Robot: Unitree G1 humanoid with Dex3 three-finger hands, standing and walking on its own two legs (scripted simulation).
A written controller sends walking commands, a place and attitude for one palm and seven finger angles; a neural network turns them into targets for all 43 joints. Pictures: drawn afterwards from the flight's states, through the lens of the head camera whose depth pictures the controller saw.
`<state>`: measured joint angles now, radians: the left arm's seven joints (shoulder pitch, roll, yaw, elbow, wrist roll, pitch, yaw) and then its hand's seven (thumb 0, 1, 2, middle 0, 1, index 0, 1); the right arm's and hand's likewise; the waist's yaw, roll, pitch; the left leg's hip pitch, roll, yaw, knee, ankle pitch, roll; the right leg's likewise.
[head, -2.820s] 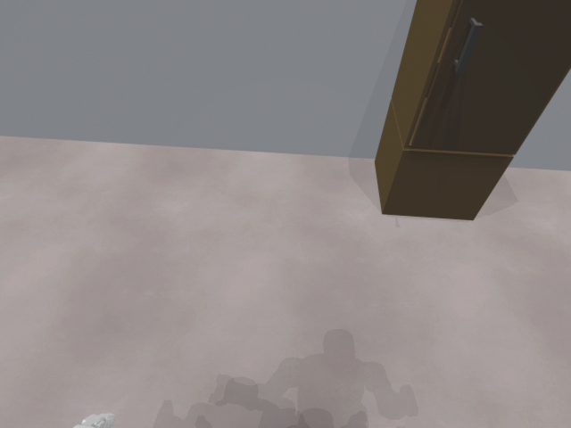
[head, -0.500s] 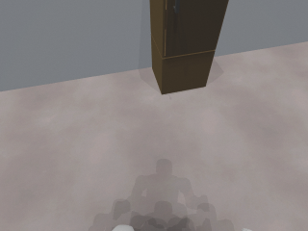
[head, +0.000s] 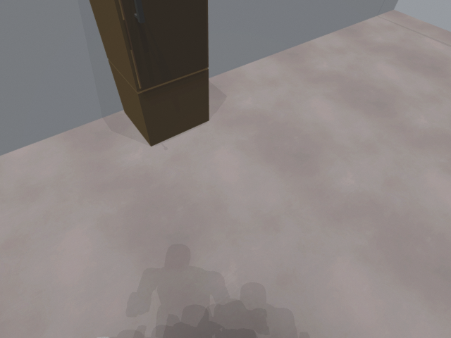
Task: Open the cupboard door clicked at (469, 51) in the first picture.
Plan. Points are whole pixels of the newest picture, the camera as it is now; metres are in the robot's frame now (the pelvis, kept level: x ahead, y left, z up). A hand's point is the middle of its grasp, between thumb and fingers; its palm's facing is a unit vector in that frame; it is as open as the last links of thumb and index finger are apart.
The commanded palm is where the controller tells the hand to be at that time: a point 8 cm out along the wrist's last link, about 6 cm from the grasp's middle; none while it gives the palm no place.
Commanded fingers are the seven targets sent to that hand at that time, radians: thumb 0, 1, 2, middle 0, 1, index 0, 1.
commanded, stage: walk to a spot facing it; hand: left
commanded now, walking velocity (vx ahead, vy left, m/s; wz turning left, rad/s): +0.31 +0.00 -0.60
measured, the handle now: (135, 1) +1.23 +0.41 +0.05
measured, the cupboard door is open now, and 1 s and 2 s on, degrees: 0 0 0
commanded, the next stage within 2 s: turn to face it in 1.74 s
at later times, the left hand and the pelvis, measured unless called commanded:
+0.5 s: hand (136, 323) +0.18 +0.20 -0.20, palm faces -0.19 -0.97 -0.16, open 7.4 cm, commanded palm none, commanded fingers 0.00 0.90 0.90 -0.20 -0.30 -0.20 -0.30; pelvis +0.15 +0.01 -0.02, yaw -15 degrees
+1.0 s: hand (231, 189) +0.52 +0.00 -0.17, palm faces -0.53 -0.83 -0.16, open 7.4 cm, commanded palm none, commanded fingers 0.00 0.90 0.90 -0.20 -0.30 -0.20 -0.30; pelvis +0.32 -0.08 -0.01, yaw -28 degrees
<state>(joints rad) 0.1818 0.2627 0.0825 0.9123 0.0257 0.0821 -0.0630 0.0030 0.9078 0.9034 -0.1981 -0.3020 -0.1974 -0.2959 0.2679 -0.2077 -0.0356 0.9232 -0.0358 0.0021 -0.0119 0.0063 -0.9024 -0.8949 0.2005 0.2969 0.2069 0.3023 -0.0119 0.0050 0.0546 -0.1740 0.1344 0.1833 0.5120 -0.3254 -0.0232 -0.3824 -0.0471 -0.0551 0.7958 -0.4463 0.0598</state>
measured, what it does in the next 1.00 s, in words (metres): walks ahead, turning right: right foot, then left foot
